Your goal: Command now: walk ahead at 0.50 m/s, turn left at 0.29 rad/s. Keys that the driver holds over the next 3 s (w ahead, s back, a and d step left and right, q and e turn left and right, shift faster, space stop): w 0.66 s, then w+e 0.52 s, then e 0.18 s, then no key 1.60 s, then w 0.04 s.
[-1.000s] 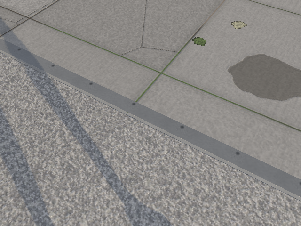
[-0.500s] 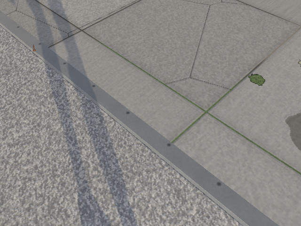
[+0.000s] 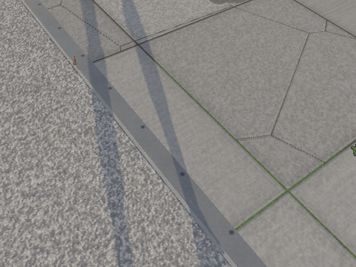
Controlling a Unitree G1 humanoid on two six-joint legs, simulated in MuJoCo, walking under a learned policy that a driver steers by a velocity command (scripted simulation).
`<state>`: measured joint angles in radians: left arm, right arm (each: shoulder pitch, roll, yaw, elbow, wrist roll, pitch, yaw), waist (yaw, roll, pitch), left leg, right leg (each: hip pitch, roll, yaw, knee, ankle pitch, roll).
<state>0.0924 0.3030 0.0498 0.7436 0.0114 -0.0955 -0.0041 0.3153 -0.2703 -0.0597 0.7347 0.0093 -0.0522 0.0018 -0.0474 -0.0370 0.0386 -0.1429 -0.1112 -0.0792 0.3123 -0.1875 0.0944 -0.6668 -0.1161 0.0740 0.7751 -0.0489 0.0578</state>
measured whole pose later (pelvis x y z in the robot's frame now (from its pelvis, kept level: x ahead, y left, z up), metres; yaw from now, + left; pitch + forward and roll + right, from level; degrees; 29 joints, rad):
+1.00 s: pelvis +0.57 +0.01 +0.00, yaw -5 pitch +1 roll +2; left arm 0.21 0.31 0.07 0.81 -0.03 -0.03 0.00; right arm 0.30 -0.26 -0.07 0.83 -0.02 -0.10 0.01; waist -0.04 -0.05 0.02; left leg -0.11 -0.04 0.15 0.28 -0.18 0.05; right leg -0.66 -0.10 0.08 1.03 -0.17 0.01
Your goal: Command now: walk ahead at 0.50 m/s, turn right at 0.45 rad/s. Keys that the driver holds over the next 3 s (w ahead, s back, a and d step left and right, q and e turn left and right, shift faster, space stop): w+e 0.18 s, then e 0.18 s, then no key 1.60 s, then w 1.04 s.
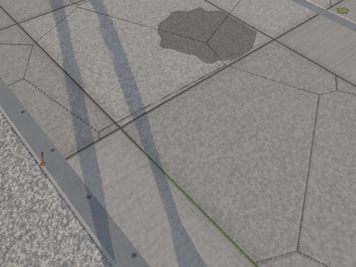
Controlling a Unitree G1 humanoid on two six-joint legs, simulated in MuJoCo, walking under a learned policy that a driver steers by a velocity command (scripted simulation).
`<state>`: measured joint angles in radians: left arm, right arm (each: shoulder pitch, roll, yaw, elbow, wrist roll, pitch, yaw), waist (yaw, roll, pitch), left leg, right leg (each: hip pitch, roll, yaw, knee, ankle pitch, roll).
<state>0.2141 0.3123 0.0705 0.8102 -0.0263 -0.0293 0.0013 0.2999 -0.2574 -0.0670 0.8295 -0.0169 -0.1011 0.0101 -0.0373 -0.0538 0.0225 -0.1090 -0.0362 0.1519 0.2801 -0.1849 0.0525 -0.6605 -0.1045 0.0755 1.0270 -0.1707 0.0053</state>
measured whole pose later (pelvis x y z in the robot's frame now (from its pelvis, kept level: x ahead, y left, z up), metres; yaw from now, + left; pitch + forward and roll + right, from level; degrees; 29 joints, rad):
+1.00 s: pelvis +0.34 -0.04 -0.01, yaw -18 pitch +0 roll +0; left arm 0.19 0.25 0.04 0.84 0.01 0.03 0.02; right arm 0.12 -0.23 -0.03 0.84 -0.01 -0.03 -0.01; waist 0.01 -0.01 0.02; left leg -0.28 0.01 -0.01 0.54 -0.25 0.00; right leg -0.19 0.04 0.08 0.52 -0.33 -0.01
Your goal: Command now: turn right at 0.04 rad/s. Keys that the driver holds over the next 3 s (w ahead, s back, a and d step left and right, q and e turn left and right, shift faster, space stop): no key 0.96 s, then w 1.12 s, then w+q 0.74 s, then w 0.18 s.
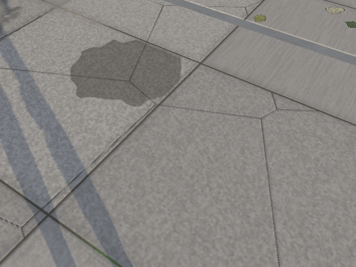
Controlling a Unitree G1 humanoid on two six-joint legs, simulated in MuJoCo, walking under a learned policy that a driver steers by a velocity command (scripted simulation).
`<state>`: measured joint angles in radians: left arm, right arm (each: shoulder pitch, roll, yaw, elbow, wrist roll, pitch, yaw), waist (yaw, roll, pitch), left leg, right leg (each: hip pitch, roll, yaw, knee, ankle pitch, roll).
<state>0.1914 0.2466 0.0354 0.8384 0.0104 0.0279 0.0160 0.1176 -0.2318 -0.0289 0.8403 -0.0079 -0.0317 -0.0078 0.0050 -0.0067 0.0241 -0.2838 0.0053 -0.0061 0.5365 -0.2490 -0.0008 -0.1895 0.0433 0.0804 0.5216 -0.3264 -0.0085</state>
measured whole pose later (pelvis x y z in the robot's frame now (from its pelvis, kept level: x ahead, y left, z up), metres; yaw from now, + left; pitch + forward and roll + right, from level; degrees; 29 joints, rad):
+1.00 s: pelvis -0.01 +0.02 +0.00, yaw +1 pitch -1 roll +0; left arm 0.27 0.20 0.01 1.11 0.00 -0.01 0.04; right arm 0.17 -0.22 -0.02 1.09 0.00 0.00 -0.03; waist -0.01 0.00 0.04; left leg -0.25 -0.02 -0.01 0.49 -0.22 0.02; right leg -0.15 0.01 0.07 0.48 -0.30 0.02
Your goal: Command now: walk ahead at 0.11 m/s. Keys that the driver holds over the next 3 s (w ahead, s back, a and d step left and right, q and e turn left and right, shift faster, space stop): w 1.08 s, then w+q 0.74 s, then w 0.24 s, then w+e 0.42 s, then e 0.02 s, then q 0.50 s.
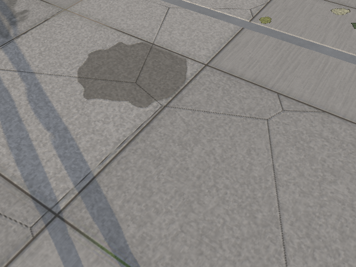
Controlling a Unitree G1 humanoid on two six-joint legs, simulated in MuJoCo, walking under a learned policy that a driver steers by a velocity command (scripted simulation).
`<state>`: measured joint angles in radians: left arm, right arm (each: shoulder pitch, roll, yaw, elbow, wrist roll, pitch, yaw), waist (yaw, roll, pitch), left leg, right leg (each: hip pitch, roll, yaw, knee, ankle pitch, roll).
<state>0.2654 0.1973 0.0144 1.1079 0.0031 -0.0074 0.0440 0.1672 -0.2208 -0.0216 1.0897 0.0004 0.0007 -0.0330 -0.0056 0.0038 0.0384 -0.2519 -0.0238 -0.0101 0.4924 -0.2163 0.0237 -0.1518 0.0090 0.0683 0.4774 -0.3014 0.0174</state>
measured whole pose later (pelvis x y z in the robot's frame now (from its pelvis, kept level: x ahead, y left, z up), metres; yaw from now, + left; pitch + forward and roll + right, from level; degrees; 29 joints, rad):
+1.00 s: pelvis +0.42 +0.03 +0.01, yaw -1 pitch +1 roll +2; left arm 0.08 0.25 0.06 0.88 -0.01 -0.09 0.00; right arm 0.37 -0.24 -0.04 1.04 0.01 -0.09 0.00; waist -0.07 -0.03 0.00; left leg 0.00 -0.07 0.06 0.19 -0.22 0.06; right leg -0.69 -0.13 0.03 0.68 0.07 -0.01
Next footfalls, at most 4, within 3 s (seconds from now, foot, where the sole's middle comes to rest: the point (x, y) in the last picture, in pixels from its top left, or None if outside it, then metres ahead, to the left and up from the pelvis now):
0.62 left None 0.39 0.12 -0.77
1.16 right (217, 219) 0.70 -0.13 -0.77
1.70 left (150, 167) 0.96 0.16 -0.77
2.24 right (163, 109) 1.34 0.10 -0.77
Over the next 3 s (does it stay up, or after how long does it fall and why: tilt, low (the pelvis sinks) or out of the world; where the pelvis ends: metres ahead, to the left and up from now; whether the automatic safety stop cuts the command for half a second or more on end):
stays up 1.43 0.23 0.00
